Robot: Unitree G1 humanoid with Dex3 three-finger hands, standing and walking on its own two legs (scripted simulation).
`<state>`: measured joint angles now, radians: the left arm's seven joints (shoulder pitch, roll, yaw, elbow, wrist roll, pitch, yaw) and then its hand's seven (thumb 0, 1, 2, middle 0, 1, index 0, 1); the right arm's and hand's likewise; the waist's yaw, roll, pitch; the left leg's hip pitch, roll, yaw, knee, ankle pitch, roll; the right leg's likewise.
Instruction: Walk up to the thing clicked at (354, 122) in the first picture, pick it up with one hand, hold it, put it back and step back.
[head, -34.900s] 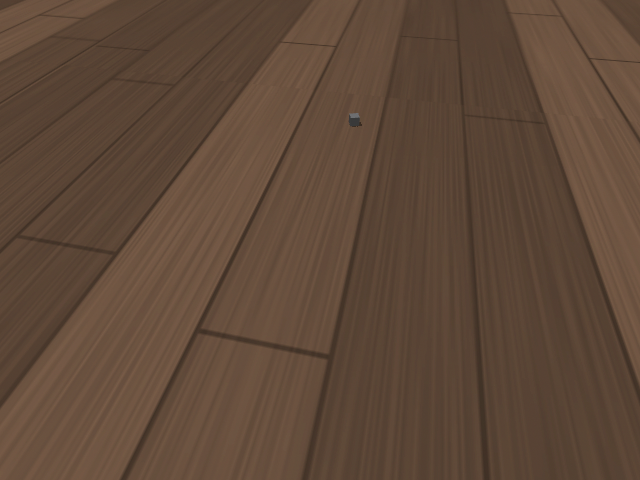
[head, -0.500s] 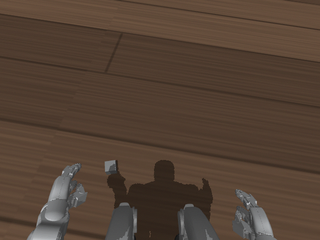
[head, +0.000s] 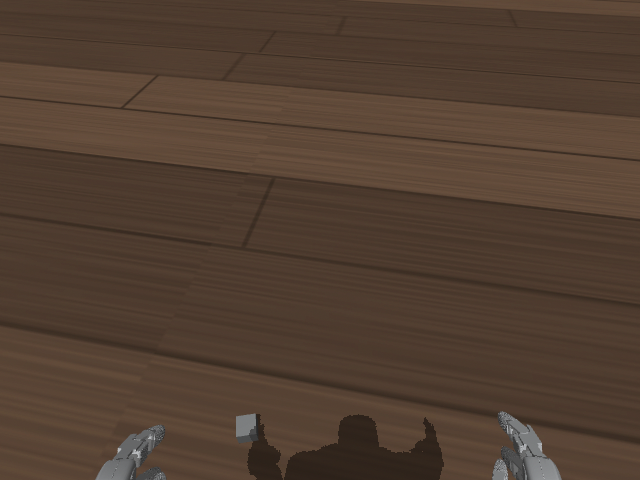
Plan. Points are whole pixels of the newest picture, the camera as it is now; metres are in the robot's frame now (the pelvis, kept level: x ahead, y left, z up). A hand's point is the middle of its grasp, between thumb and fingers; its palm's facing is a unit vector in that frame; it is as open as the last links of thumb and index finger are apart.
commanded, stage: home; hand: left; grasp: from above
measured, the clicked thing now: (247, 428) +0.45 +0.21 -0.69
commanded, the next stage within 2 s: stand in 1.94 s
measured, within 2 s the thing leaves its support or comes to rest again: rests again in 1.72 s
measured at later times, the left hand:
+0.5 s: hand out of the picture +0.15 +0.17 -0.05, palm faces +0.04 -0.98 -0.21, open 7.4 cm
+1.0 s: hand out of the picture +0.15 +0.18 -0.05, palm faces +0.04 -0.98 -0.21, open 7.4 cm
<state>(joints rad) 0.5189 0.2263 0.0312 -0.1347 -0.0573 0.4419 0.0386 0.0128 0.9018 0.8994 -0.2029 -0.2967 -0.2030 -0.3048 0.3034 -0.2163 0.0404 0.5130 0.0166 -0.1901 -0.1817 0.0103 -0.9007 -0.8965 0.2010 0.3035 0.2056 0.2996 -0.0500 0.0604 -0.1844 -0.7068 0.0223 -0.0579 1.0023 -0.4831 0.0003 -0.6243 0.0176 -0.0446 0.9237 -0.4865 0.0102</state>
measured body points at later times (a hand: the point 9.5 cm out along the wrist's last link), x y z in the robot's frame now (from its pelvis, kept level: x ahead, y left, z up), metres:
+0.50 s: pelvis +0.00 -0.01 +0.00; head +0.01 +0.00 +0.45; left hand +0.15 +0.23 -0.03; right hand +0.15 -0.25 -0.07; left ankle +0.01 +0.11 -0.68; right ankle -0.02 -0.13 -0.68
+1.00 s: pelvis -0.01 +0.00 +0.00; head +0.00 +0.00 +0.45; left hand +0.15 +0.23 -0.03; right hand +0.15 -0.25 -0.06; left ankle +0.01 +0.11 -0.68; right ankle -0.02 -0.13 -0.68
